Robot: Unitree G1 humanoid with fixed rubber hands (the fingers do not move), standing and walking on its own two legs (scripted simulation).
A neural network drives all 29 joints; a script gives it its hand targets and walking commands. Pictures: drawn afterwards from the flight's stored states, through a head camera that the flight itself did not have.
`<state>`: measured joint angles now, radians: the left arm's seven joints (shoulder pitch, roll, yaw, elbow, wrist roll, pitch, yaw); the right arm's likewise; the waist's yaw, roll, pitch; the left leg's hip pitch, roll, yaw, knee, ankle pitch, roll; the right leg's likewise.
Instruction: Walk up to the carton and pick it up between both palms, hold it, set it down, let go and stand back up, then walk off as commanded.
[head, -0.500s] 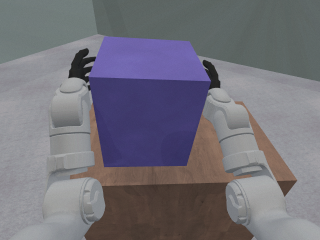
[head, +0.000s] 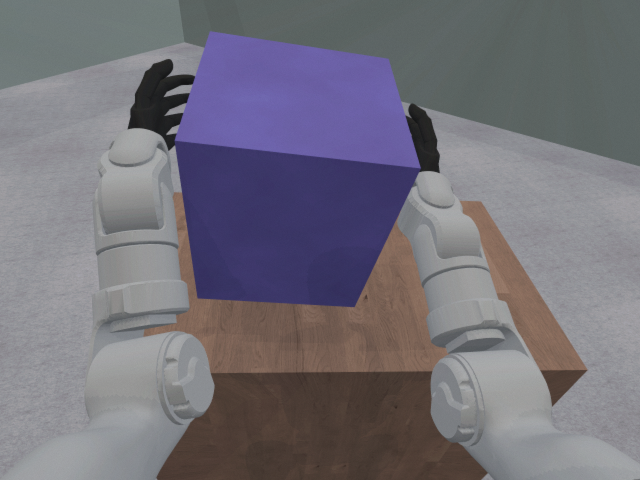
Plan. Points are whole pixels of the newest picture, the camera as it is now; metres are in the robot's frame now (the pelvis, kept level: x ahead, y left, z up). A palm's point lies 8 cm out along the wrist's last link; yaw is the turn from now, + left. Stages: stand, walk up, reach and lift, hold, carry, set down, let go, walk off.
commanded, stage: set down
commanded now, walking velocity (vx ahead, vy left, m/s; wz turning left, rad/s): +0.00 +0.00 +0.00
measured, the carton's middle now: (289, 183) +0.41 +0.01 +0.21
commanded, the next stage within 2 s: none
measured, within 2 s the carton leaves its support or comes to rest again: neither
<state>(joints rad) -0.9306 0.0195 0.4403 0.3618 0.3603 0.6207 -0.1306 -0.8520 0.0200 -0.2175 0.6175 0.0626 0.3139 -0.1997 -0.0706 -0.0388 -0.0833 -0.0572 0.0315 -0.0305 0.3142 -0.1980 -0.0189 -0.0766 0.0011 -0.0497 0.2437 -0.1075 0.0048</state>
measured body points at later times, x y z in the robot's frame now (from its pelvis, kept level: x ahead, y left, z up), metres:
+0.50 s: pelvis +0.00 +0.01 +0.00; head -0.02 +0.06 +0.45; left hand +0.41 +0.16 +0.20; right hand +0.39 -0.15 +0.19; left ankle -0.01 +0.13 -0.75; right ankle +0.02 -0.12 -0.75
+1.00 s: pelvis +0.01 +0.01 +0.00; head +0.01 +0.03 +0.45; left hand +0.45 +0.13 +0.17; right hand +0.40 -0.17 +0.15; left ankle -0.01 +0.13 -0.75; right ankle +0.02 -0.12 -0.75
